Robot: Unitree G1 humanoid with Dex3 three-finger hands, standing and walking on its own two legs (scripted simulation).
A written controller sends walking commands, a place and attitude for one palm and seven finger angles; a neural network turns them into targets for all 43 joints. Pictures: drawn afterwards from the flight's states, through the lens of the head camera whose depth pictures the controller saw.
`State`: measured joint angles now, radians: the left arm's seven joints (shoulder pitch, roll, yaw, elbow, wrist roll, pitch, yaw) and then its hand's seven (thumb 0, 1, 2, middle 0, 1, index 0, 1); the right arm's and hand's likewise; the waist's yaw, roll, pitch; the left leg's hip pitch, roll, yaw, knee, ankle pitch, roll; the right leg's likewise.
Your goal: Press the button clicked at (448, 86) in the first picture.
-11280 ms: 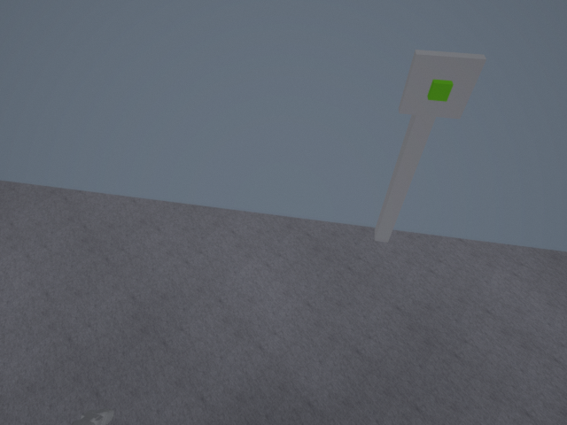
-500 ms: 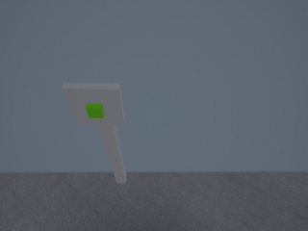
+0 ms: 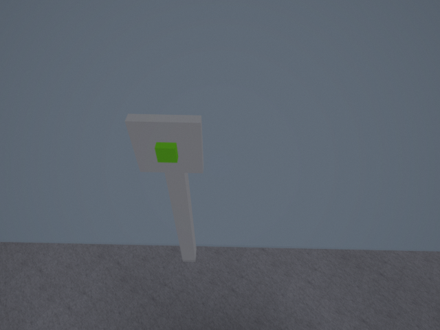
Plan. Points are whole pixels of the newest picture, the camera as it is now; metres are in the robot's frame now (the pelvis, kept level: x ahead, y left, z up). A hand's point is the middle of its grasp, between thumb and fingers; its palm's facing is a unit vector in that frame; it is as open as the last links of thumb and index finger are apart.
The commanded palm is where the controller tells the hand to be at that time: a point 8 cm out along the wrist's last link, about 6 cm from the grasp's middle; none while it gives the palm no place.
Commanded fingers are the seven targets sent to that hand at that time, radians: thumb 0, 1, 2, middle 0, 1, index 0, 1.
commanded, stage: come to a stop and stand still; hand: left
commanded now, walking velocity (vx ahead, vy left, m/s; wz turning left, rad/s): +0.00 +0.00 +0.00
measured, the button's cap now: (167, 151) +0.53 +0.18 +0.00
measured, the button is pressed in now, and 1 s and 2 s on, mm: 0 0 0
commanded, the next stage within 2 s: look again from close up in 1.24 s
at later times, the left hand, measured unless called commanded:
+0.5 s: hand out of the picture -0.05 +0.14 -0.17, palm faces +0.02 -0.99 -0.16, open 7.4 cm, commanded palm none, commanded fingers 0.00 0.90 0.90 -0.20 -0.30 -0.20 -0.30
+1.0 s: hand out of the picture +0.04 +0.12 -0.17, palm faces +0.01 -0.98 -0.19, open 7.4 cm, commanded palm none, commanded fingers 0.00 0.90 0.90 -0.20 -0.30 -0.20 -0.30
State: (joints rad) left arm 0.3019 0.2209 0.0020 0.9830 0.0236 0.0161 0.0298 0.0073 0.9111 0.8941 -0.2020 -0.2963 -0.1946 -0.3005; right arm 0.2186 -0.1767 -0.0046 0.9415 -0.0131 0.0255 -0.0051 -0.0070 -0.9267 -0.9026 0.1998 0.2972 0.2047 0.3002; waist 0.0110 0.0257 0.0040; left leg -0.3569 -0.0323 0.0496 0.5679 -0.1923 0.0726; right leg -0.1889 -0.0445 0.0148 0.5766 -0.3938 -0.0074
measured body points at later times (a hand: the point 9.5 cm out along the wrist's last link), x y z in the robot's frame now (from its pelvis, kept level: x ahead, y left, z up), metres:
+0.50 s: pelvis +0.00 -0.02 +0.01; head +0.02 -0.02 +0.46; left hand -0.05 +0.19 -0.15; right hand +0.02 -0.25 -0.15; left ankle +0.07 +0.07 -0.73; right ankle -0.03 -0.16 -0.73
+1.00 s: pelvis +0.03 -0.05 +0.01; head +0.04 -0.05 +0.46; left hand +0.04 +0.17 -0.15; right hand +0.05 -0.28 -0.15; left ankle +0.07 +0.07 -0.73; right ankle -0.03 -0.16 -0.73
